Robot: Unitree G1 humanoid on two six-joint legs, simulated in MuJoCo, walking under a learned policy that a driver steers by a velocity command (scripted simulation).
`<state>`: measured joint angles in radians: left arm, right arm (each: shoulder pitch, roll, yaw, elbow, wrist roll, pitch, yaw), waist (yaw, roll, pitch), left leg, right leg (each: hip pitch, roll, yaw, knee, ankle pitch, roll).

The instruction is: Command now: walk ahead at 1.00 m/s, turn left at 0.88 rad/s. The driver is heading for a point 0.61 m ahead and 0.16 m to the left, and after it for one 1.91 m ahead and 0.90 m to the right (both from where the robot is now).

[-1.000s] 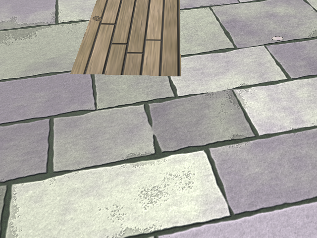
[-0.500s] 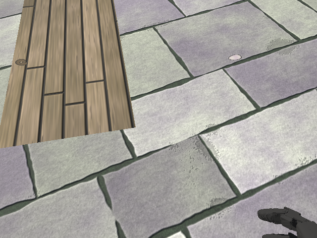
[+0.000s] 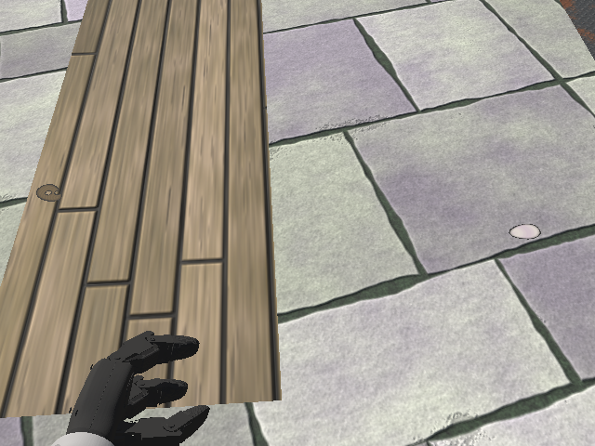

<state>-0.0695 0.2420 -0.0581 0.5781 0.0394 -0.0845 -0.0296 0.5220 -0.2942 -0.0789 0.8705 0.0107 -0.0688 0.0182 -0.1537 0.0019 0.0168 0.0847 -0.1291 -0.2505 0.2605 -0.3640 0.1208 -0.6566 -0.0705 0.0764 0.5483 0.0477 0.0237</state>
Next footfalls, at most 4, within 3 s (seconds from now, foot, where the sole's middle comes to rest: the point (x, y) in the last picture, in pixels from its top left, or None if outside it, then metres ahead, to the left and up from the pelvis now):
0.06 right None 0.26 -0.16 -0.77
0.50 left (204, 392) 0.61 0.15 -0.77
0.94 right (205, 286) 0.89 0.13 -0.77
1.58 left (146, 287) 0.91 0.28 -0.77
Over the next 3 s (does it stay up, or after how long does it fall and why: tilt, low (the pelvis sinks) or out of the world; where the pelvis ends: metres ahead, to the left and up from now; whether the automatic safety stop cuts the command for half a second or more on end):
stays up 1.02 -0.17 -0.02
